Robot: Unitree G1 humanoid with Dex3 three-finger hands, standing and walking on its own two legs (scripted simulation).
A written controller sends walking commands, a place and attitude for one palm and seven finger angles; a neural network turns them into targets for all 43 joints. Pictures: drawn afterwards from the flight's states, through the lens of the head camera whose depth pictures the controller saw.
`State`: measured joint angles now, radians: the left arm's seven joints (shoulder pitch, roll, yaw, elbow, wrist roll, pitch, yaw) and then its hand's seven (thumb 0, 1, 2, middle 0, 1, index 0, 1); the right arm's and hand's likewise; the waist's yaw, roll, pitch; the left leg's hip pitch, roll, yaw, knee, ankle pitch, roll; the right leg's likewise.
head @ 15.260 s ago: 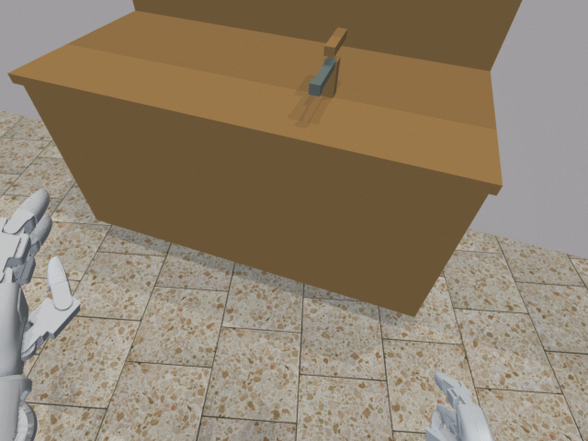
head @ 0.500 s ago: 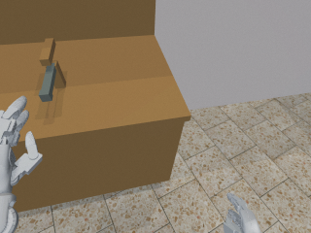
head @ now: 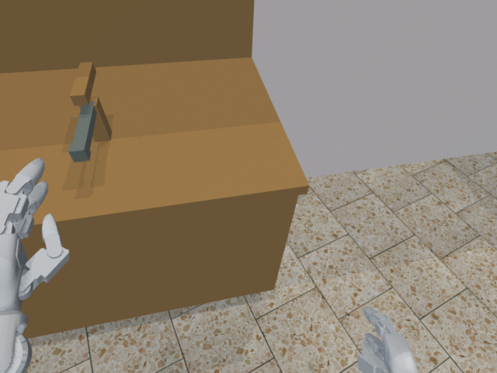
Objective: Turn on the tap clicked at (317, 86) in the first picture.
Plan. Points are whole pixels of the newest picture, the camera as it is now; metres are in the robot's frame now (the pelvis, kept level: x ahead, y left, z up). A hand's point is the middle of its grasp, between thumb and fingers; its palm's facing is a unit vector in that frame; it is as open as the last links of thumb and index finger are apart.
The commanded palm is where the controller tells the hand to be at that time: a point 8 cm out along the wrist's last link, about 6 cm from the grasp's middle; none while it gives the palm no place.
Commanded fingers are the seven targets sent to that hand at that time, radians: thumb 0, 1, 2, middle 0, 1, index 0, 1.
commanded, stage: shuffle to correct the standing spot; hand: left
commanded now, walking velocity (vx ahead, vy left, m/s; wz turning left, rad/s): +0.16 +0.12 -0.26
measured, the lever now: (80, 152) +0.47 +0.38 +0.06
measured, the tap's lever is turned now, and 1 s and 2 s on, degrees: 0 0 0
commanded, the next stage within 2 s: come to a stop and stand still in 0.84 s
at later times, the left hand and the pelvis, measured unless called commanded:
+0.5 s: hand (93, 208) +0.28 +0.24 +0.15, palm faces +0.34 -0.86 -0.38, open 7.5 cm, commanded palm +0.22 +0.28 +0.17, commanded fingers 0.00 0.90 0.90 -0.20 -0.30 -0.20 -0.30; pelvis +0.05 +0.01 -0.03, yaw -2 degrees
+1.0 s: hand (79, 189) +0.30 +0.27 +0.16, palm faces +0.37 -0.84 -0.41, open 7.5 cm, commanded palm +0.25 +0.31 +0.17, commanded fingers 0.00 0.90 0.90 -0.20 -0.30 -0.20 -0.30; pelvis +0.08 +0.04 -0.02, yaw -3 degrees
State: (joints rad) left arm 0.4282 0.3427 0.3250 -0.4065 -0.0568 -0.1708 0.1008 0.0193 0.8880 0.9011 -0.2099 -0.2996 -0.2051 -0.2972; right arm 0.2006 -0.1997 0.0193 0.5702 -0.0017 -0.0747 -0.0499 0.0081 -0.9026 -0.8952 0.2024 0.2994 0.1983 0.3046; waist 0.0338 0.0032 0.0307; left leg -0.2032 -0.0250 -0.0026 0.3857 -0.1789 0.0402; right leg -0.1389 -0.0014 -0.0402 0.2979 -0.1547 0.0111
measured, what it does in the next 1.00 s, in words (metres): steps on the spot: right foot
